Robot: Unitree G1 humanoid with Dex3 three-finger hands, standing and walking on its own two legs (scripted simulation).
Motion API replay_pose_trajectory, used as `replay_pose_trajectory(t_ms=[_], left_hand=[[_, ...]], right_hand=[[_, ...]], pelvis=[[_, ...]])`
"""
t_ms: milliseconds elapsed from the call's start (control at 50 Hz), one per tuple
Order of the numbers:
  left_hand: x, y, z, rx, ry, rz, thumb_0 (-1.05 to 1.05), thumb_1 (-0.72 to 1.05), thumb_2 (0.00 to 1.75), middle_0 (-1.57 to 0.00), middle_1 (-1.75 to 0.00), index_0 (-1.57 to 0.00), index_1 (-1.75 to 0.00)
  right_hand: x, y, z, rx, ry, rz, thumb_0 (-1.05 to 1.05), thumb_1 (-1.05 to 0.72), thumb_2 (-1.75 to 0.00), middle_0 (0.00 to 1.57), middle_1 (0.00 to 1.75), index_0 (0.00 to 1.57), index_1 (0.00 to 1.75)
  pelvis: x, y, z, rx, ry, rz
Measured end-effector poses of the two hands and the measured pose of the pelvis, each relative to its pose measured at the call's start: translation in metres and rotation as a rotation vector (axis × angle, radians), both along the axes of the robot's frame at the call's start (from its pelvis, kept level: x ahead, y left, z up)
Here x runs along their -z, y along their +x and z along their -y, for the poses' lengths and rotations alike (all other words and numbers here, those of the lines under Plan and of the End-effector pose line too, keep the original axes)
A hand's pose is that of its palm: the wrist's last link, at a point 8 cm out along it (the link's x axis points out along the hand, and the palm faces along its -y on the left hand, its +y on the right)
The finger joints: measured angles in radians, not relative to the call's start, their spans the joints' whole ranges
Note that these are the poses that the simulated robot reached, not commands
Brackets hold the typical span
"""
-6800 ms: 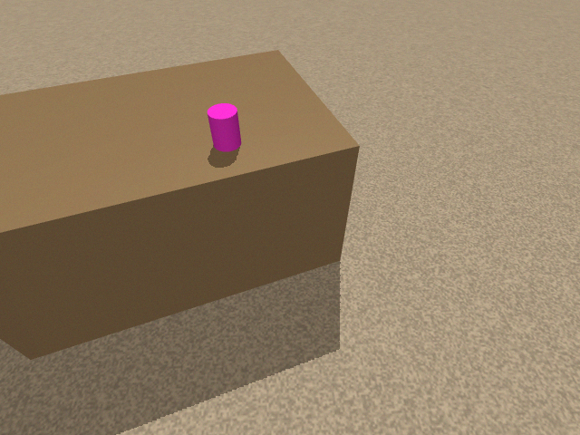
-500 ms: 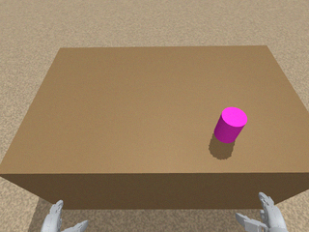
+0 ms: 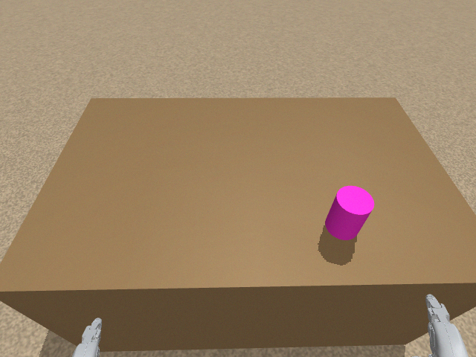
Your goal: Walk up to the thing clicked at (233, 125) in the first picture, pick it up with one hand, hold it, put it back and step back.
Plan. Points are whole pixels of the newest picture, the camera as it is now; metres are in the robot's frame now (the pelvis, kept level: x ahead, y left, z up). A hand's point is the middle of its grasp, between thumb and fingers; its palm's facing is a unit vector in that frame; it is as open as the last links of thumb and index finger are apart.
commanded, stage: rise first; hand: right
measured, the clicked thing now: (348, 213) +0.47 -0.27 -0.12
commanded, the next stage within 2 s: go down in 0.36 s
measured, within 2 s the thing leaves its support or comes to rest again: neither
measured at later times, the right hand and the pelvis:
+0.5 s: hand (414, 337) +0.18 -0.27 -0.04, palm faces +0.30 +0.88 -0.36, open 17.1 cm; pelvis +0.00 +0.00 +0.00, yaw +0 degrees
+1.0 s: hand (451, 275) +0.26 -0.35 +0.00, palm faces +0.35 +0.93 -0.14, open 17.0 cm; pelvis -0.03 +0.00 -0.03, yaw -1 degrees
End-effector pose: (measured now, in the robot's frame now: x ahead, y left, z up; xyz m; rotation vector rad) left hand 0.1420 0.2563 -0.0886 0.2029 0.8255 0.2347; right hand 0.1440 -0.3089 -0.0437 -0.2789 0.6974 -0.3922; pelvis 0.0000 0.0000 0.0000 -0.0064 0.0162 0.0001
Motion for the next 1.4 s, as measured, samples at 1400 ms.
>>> replay_pose_trajectory(t_ms=[1400], left_hand=[[0.006, -0.039, 0.015, 0.081, 0.183, 0.080, -0.01, -0.51, 0.03, -0.07, -0.06, -0.08, -0.06]], right_hand=[[-0.054, 0.130, 0.139, -0.086, 0.189, 0.661, -0.01, 0.43, -0.07, 0.04, 0.05, 0.04, 0.05]], pelvis=[[0.052, -0.034, 0.021, -0.004, 0.056, -0.212]])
